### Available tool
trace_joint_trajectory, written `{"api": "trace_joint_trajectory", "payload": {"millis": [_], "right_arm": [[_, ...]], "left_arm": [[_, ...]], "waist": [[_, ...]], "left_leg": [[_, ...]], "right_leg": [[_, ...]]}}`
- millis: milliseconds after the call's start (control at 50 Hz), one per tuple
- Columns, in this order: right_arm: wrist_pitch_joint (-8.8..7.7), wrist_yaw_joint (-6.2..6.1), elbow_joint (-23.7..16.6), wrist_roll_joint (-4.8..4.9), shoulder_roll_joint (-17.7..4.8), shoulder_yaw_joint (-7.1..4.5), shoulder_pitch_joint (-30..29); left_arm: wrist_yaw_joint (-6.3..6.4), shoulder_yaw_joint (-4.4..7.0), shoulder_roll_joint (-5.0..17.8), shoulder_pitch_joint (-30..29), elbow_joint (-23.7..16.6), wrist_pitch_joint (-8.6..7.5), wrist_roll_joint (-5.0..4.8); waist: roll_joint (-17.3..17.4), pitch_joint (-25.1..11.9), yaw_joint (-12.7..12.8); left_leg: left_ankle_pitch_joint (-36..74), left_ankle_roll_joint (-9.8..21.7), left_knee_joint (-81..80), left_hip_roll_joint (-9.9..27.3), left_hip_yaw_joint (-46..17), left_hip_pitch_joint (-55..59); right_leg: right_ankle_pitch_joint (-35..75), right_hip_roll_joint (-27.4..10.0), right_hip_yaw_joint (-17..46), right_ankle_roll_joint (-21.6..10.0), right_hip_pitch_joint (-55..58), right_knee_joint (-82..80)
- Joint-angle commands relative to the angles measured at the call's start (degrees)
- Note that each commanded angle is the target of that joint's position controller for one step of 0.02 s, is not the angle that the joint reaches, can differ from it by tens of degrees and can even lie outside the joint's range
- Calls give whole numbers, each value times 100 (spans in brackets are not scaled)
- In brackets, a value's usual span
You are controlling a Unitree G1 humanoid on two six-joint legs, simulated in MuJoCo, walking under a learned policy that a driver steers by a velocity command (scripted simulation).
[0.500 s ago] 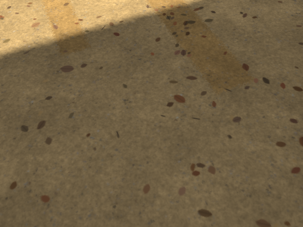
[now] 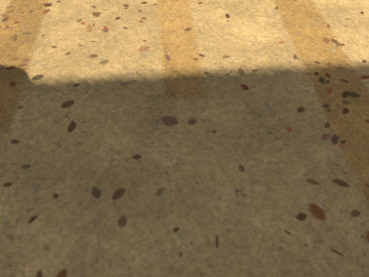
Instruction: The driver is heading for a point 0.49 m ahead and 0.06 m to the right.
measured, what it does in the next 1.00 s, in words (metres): walks ahead: right foot, then left foot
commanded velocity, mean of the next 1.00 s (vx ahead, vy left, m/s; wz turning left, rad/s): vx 0.51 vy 0.00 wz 0.06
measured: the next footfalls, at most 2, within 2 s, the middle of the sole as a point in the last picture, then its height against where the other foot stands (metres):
right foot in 0.42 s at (193, 219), level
left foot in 0.86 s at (146, 195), level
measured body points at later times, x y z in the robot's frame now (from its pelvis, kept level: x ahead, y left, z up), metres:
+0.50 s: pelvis +0.48 +0.05 +0.01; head +0.52 +0.05 +0.46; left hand +0.57 +0.32 -0.11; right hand +0.54 -0.23 -0.12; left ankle +0.23 +0.12 -0.56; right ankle +0.63 +0.02 -0.70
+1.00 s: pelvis +0.67 +0.10 +0.04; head +0.67 +0.11 +0.49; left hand +0.71 +0.35 -0.11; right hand +0.74 -0.14 -0.10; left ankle +0.73 +0.20 -0.70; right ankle +0.63 +0.02 -0.70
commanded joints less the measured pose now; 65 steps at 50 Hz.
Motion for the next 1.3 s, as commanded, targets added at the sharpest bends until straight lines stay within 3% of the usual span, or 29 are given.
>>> {"api": "trace_joint_trajectory", "payload": {"millis": [20, 40, 80, 100, 140, 220, 300, 340, 360, 400, 420, 440, 460, 480, 520, 540, 580, 620, 660, 740, 820, 860, 880, 900, 920, 960, 1020, 1100, 1300], "right_arm": [[20, -220, 208, 107, -1818, -596, 2376], [25, -265, 358, 111, -1647, -591, 2337], [-12, -363, 412, 136, -1223, -502, 1909], [-48, -395, 376, 123, -950, -391, 1546], [-202, -366, 323, 133, -518, -206, 1281], [-472, -240, 545, 198, -590, -189, 1625], [-656, -302, 751, 205, -661, -152, 1862], [-645, -416, 864, 206, -792, -159, 1884], [-606, -501, 875, 172, -897, -186, 1802], [-460, -627, 870, 15, -1074, -253, 1472], [-392, -655, 830, 61, -1069, -254, 1013], [-382, -619, 733, 88, -545, -150, 932], [-384, -601, 764, 626, 173, 18, 2683], [-379, -677, 866, 429, -275, 48, 2217], [-349, -552, 679, 104, -409, 84, 1352], [-236, -495, 662, -14, -389, 84, 1139], [56, -425, 721, -45, -141, 145, 1351], [126, -437, 730, 37, 45, 208, 1383], [104, -469, 788, 70, 76, 235, 1345], [71, -531, 860, 126, 83, 246, 798], [15, -609, 948, 89, 40, 221, 595], [-71, -639, 1130, 41, 98, 235, 869], [-140, -658, 1236, 6, -153, 184, 1098], [-134, -659, 1280, 43, -398, 136, 1108], [-74, -643, 1273, 126, -171, 180, 977], [-28, -598, 1271, 81, 81, 261, 633], [-18, -634, 1461, 140, 25, 229, 758], [-6, -641, 1704, 165, 79, 197, 946], [101, -662, 2180, 157, 221, 176, 961]], "left_arm": [[-163, -1, 535, -547, -1119, -305, -67], [-143, 27, 772, -1425, -1336, -353, -34], [-141, -104, 577, -1410, -1382, -369, 21], [-161, -136, 501, -1064, -1301, -241, 84], [-242, -184, 371, -626, -1101, 56, 133], [-323, -242, 271, -1896, -1518, 183, -68], [-435, -289, 128, -2388, -1541, 80, -258], [-422, -246, 233, -2085, -1332, 32, -164], [-396, -213, 337, -1724, -1170, 14, -117], [-274, -49, 700, 41, -520, 18, -110], [-177, 21, 824, 1081, -175, 17, -60], [-87, 97, 1138, 1488, -5, 39, -46], [-155, 201, 1495, 1271, -12, -24, 103], [-174, 291, 1232, 639, -358, 22, -149], [-121, 40, 336, -495, -477, 53, -214], [-96, -44, 167, -488, -428, 14, -231], [-116, -81, 247, -380, -223, -42, -205], [-178, -37, 486, -488, -135, -135, -147], [-216, -59, 447, -681, -90, -117, -166], [-214, -61, 339, -481, 87, 11, -223], [-124, -53, 265, -468, 241, 179, -167], [-51, -63, 195, -555, 299, 225, -212], [-13, -77, 111, -370, 312, 219, -172], [1, -102, -114, 307, 423, 230, -176], [51, -126, -183, 417, 664, 347, -241], [83, -95, -36, -32, 667, 483, -210], [52, -93, 41, -376, 770, 516, -199], [113, -147, -69, -426, 1008, 461, -229], [189, -233, -254, -341, 1397, 512, -209]], "waist": [[1327, -2108, -1008], [604, -1246, -1139], [-263, -303, -574], [-273, -70, -193], [7, 122, 108], [227, 901, -201], [213, 789, -407], [306, 528, -224], [440, 284, -36], [529, -529, 771], [445, -681, 1397], [-612, -913, 1310], [-1890, -2478, 236], [-248, -3057, 496], [542, -950, -49], [645, -350, -96], [380, 14, -348], [126, -109, -486], [-157, -276, -571], [-399, -404, -191], [-418, -99, -51], [-201, 106, -190], [196, -1, -116], [852, -230, 268], [982, -364, 128], [841, -79, 173], [537, 149, 16], [206, 36, -110], [75, 346, -158]], "left_leg": [[-2689, 1594, -2292, 1906, -5819, 6090], [-1735, 1306, -2418, 1689, -5277, 5894], [-527, 906, -2499, 1297, -3870, 4085], [-277, 793, -2557, 1104, -3230, 3360], [48, 697, -2824, 760, -2477, 2451], [2175, 206, -3539, 359, -1295, 2151], [4029, -325, -4142, 599, -563, 2961], [5993, -511, -3611, 692, -425, 3779], [6786, -621, -3130, 783, -419, 4072], [7494, -808, -990, 879, -440, 4052], [6843, -885, 771, 656, -243, 3630], [1263, -915, 3434, -280, -152, 2474], [-2818, -1134, 5904, -1001, -1546, 147], [-1699, -870, 5616, -673, -1954, 334], [-1150, -775, 4427, 24, -1319, 334], [-1119, -779, 3970, 143, -1274, 542], [-1076, -879, 3103, 291, -1079, 1369], [-782, -916, 2352, 294, -889, 1585], [-184, -913, 1278, 387, -723, 1656], [810, -928, 238, 437, -531, 1607], [337, -850, -517, 425, -568, 1735], [1020, -717, -1673, 490, -698, 2330], [2538, -636, -1773, 989, -1213, 2812], [3948, -253, -1602, 1652, -1796, 3203], [3560, 196, -1793, 1907, -2113, 2789], [2119, -51, -2126, 1515, -2009, 2066], [1270, -449, -2126, 962, -1462, 2131], [1818, -424, -1960, 914, -1336, 2743], [1281, -456, -2109, 821, -1284, 2752]], "right_leg": [[268, 736, 911, -61, -5301, 5700], [933, 306, 1403, -153, -6088, 5749], [1280, -242, 1299, -113, -5509, 4678], [1190, -385, 1238, -55, -5129, 4383], [1004, -566, 1035, -15, -4621, 3874], [2364, -567, 380, -128, -4952, 2233], [4012, -103, 61, -573, -4094, 328], [4124, 407, -111, -655, -3654, -131], [4007, 672, -114, -655, -3265, -267], [3826, 1030, 61, -657, -1559, -285], [4369, 675, 315, -830, -707, -875], [6469, -375, 1134, -1113, 312, -205], [9342, -2332, 4098, -2518, 2749, 500], [8248, -1978, 4061, -2433, 2055, -172], [5694, -1459, 3033, -1945, -534, -1145], [5956, -1278, 2643, -1776, -1421, -1416], [6307, -1051, 1965, -1655, -2756, -1844], [7097, -810, 1440, -1654, -2954, -1907], [7110, -457, 955, -1356, -2720, -1827], [6214, -349, 780, -1075, -2015, -1702], [5092, -645, 1143, -1064, -1818, -1417], [4042, -541, 1277, -823, -2025, -1065], [3170, -310, 1267, -620, -2180, -795], [1484, 102, 1077, -490, -2350, -606], [606, 395, 880, -386, -2021, -470], [907, 317, 1017, -362, -1548, -870], [1677, 17, 1248, -387, -1553, -1241], [1936, -75, 1264, -324, -1677, -1388], [1769, -147, 1277, -303, -1784, -1523]]}}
